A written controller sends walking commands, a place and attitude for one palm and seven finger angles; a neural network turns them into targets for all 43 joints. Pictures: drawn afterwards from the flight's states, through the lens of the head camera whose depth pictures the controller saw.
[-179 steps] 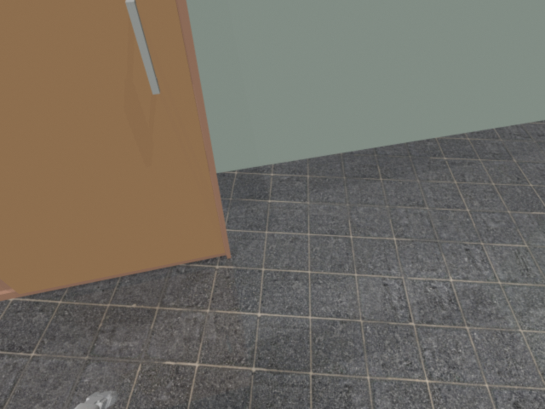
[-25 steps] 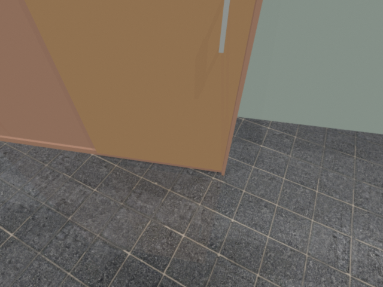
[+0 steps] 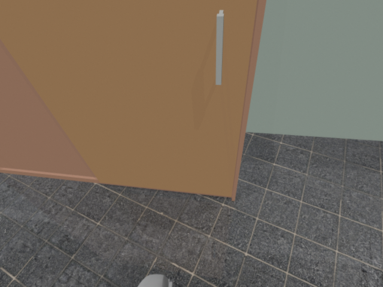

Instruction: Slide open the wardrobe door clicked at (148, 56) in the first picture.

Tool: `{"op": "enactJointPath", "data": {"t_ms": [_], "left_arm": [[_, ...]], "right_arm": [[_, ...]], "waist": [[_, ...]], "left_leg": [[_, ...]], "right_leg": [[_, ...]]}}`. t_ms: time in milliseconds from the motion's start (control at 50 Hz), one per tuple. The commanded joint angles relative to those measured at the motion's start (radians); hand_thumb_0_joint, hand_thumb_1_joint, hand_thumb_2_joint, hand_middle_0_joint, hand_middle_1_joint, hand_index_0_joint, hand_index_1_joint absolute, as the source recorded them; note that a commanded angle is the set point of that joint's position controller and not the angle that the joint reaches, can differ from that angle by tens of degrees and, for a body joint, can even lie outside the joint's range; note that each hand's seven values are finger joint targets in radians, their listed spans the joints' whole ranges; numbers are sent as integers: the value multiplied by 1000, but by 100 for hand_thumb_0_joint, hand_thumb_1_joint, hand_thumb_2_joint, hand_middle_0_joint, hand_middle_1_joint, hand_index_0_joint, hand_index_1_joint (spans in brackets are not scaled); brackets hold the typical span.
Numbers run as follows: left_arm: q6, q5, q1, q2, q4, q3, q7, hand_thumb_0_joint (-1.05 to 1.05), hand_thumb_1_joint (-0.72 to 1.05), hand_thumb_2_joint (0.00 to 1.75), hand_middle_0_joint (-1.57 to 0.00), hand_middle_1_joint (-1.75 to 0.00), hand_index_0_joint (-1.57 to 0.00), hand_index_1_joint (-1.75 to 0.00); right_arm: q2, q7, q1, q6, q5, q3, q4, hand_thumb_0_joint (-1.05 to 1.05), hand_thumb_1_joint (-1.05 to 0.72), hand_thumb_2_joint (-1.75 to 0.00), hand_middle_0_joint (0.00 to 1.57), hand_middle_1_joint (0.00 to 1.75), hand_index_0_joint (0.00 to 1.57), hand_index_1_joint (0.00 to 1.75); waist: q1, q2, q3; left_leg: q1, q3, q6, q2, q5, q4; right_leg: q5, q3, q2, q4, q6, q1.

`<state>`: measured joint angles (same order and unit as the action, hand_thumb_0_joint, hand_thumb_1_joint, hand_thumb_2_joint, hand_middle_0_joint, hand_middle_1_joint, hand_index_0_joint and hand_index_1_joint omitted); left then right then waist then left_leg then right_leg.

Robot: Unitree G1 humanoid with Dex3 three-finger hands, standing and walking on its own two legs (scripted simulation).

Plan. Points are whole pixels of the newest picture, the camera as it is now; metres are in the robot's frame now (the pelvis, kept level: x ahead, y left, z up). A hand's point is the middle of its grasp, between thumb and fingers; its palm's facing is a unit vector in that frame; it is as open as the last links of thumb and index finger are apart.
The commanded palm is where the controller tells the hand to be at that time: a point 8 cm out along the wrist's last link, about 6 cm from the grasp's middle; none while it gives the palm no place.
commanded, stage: take the last steps up to it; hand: right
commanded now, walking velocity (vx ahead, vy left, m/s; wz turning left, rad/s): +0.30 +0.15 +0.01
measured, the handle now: (219, 50) +0.69 -0.04 +0.16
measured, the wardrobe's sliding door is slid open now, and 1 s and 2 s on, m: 0.00 0.00 0.00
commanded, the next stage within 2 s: come to a stop and stand still in 0.30 s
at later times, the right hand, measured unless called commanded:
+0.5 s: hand (231, 250) +0.25 -0.07 -0.17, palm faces +0.08 +0.97 -0.22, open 7.2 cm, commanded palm none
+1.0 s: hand (262, 258) +0.24 -0.15 -0.20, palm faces +0.09 +0.97 -0.21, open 7.4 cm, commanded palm none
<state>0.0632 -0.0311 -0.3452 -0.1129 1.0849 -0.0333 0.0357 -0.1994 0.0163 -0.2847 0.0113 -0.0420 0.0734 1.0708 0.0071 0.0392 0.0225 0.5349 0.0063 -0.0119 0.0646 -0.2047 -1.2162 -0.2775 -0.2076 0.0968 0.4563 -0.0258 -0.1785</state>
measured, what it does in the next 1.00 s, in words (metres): walks ahead: left foot, then right foot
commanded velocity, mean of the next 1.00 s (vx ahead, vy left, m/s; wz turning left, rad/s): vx -0.04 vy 0.04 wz -0.02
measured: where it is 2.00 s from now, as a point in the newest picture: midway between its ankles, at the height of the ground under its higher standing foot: outside the picture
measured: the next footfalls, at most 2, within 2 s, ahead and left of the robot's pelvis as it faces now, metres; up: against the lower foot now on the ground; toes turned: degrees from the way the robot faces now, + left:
left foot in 0.28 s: +0.25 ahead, +0.20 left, +0.00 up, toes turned +9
right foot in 0.80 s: +0.31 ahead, -0.01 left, +0.00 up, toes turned -7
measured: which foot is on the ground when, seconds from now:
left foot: up 0.00-0.26, down 0.28-0.80, up 0.82-1.00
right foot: down 0.00-0.28, up 0.30-0.78, down 0.80-1.00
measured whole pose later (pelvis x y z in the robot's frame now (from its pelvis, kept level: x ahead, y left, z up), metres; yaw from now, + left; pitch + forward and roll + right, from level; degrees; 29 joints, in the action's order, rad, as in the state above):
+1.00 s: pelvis +0.22 +0.05 -0.01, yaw -1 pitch +0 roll +4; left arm -0.02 -0.02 -0.13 -0.13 0.96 -0.03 0.05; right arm -0.24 -0.05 -0.23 0.05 -0.03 0.08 1.00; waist -0.01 0.04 0.10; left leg 0.46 -0.05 -0.05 -0.01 -0.45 -1.22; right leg -0.20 -0.10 0.03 0.51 -0.09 -0.32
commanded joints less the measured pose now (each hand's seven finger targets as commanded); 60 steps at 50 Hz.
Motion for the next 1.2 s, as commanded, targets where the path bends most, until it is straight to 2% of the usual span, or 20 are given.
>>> {"op": "enactJointPath", "data": {"t_ms": [0, 160, 200, 220, 240, 260, 280, 340, 420, 500, 580, 680, 740, 760, 780, 800, 840, 920, 1060, 1180], "left_arm": [[18, 7, -127, -135, 0, -33, 7, 0, 90, 90, -20, -30, -20, -30], [-2, -6, -145, -171, 26, -54, -5, 0, 90, 90, -20, -30, -20, -30], [-8, -2, -114, -180, 25, -61, -8, 0, 90, 90, -20, -30, -20, -30], [-8, 2, -102, -173, 28, -60, -12, 0, 90, 90, -20, -30, -20, -30], [-8, 12, -126, -135, 28, -54, -23, 0, 90, 90, -20, -30, -20, -30], [-12, 23, -158, -56, -6, -30, -25, 0, 90, 90, -20, -30, -20, -30], [-23, 24, -102, -83, -33, -29, -20, 0, 90, 90, -20, -30, -20, -30], [-24, 13, -18, -74, -24, -35, -23, 0, 90, 90, -20, -30, -20, -30], [-50, 5, -66, -12, 6, -15, -18, 0, 90, 90, -20, -30, -20, -30], [-81, 22, 0, -29, -25, -7, -14, 0, 90, 90, -20, -30, -20, -30], [-110, 10, 137, -111, -106, -33, -16, 0, 90, 90, -20, -30, -20, -30], [-115, 14, 207, -114, -162, -41, -22, 0, 90, 90, -20, -30, -20, -30], [-100, 13, 134, -119, -149, -42, -21, 0, 90, 90, -20, -30, -20, -30], [-88, 8, 87, -152, -134, -47, -19, 0, 90, 90, -20, -30, -20, -30], [-73, 6, 51, -241, -141, -60, -15, 0, 90, 90, -20, -30, -20, -30], [-80, 23, 44, -281, -143, -63, -4, 0, 90, 90, -20, -30, -20, -30], [-75, 16, 113, -240, -163, -51, 14, 0, 90, 90, -20, -30, -20, -30], [-63, 12, 157, -197, -177, -33, 25, 0, 90, 90, -20, -30, -20, -30], [-59, 12, 83, -195, -132, -36, 29, 0, 90, 90, -20, -30, -20, -30], [-73, 0, 62, -225, -103, -51, 7, 0, 90, 90, -20, -30, -20, -30]], "right_arm": [[12, 14, -6, 0, 4, 2, -39, 0, -90, -90, 20, 30, 20, 30], [7, 21, 160, -29, 17, -6, -95, 0, -90, -90, 20, 30, 20, 30], [-20, 15, 54, -41, 17, 5, -61, 0, -90, -90, 20, 30, 20, 30], [-53, 11, -85, -53, 13, 15, -14, 0, -90, -90, 20, 30, 20, 30], [-135, 1, -220, -68, 8, 37, 31, 0, -90, -90, 20, 30, 20, 30], [-246, -14, -293, -73, 12, 58, 51, 0, -90, -90, 20, 30, 20, 30], [-235, -22, -274, -69, 28, 49, 42, 0, -90, -90, 20, 30, 20, 30], [-94, -34, -43, -71, 23, 13, -6, 0, -90, -90, 20, 30, 20, 30], [-8, -48, -26, -95, 14, -26, -8, 0, -90, -90, 20, 30, 20, 30], [-50, -63, -13, -65, 16, -24, -35, 0, -90, -90, 20, 30, 20, 30], [-105, -73, -59, -34, 15, 6, -55, 0, -90, -90, 20, 30, 20, 30], [-130, -75, -27, -17, 4, 18, -91, 0, -90, -90, 20, 30, 20, 30], [-141, -72, 5, -10, 13, 22, -105, 0, -90, -90, 20, 30, 20, 30], [-123, -70, -7, -7, 22, 17, -109, 0, -90, -90, 20, 30, 20, 30], [-67, -68, -61, -4, 35, 5, -118, 0, -90, -90, 20, 30, 20, 30], [-59, -74, -72, 1, 35, -5, -116, 0, -90, -90, 20, 30, 20, 30], [-69, -80, -29, 20, 28, 9, -107, 0, -90, -90, 20, 30, 20, 30], [-74, -59, -51, 30, 20, 21, -86, 0, -90, -90, 20, 30, 20, 30], [-96, -39, -77, 65, 13, 38, -79, 0, -90, -90, 20, 30, 20, 30], [-83, -24, -58, 68, 15, 16, -73, 0, -90, -90, 20, 30, 20, 30]], "waist": [[11, -147, 74], [52, -221, 111], [-6, -198, 53], [-68, -137, -33], [-125, 56, -144], [-121, 350, -246], [-119, 265, -233], [-42, 84, -32], [23, 0, -4], [9, 54, -32], [-30, 72, -4], [-25, 83, 14], [13, 64, -51], [26, 4, -115], [23, -249, -202], [28, -287, -221], [22, -187, -164], [-11, -75, -105], [-2, -189, -90], [8, -261, -10]], "left_leg": [[132, 18, -24, 48, 65, 82], [-41, 125, -3, 32, -8, 573], [-227, 155, 20, -10, 18, 658], [-399, 164, 28, -33, 54, 716], [-633, 16, 62, 101, 7, 762], [-777, -351, 137, 347, 52, 859], [-694, -390, 165, 368, 52, 928], [-434, -172, 157, 292, 114, 938], [-305, 26, 141, 238, 659, 902], [-376, 49, 148, 231, 913, 831], [-434, -21, 197, 299, 923, 804], [-388, -25, 204, 300, 795, 773], [-388, 32, 133, 221, 642, 651], [-333, 78, 76, 161, 465, 549], [-147, 129, -8, 22, -55, 371], [-163, 35, -21, -45, -495, 164], [-106, -79, -20, -40, -439, 22], [-48, -88, -45, -56, -235, -66], [-51, -118, -66, -54, -117, 4], [-170, 4, -39, -51, -201, 282]], "right_leg": [[244, 144, 215, -250, -41, 61], [272, 115, 238, -197, -73, 68], [341, 91, 221, -65, -49, 31], [359, 46, 168, 99, -15, 9], [166, 5, 105, 363, 15, -149], [-339, 44, -51, 685, 41, -371], [-337, 177, -32, 814, 15, -393], [-122, 191, 61, 859, 20, -413], [-72, 174, 41, 644, 47, -293], [-50, 144, -20, 414, 67, -252], [-101, 178, -48, 457, 72, -329], [-120, 189, -56, 378, 62, -274], [110, 154, -70, 89, 52, -94], [448, 179, 1, -4, 25, 66], [1008, 449, 245, 1, -89, 251], [1274, 498, 351, -12, -204, 183], [1000, 430, 309, -46, -209, 80], [782, 357, 221, -80, -149, 47], [160, 377, 199, -238, -53, 40], [-307, 386, 155, -375, -26, -81]]}}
